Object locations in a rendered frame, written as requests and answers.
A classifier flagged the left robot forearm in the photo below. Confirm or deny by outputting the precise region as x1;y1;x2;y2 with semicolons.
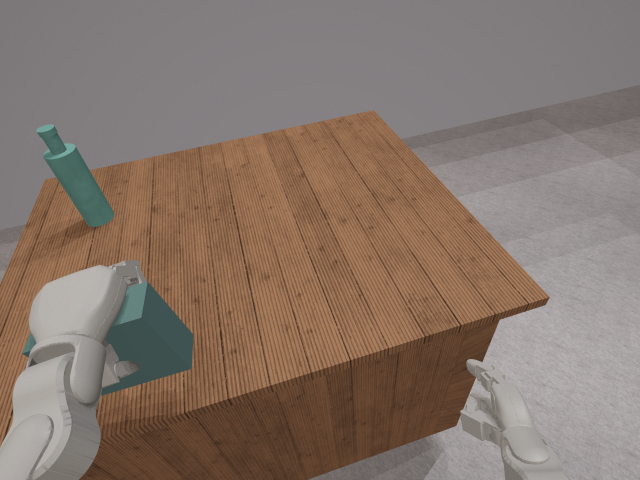
0;334;106;480

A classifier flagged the table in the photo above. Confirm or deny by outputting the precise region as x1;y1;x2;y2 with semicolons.
0;110;550;480

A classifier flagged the right robot hand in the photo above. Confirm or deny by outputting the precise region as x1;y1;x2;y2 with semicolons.
460;359;536;447

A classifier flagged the left robot hand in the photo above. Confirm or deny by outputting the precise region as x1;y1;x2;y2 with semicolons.
29;260;147;388

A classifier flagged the right robot forearm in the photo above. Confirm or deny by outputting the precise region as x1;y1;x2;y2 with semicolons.
500;426;571;480

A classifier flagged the sponge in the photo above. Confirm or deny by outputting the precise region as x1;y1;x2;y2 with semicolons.
22;281;193;396

